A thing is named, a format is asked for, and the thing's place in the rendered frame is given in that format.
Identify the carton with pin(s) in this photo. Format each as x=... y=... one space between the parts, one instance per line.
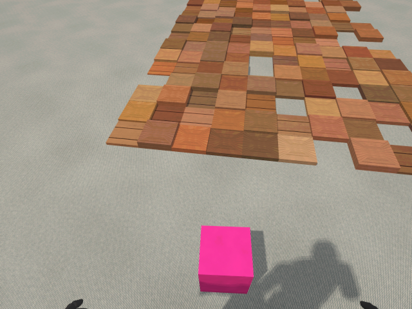
x=225 y=263

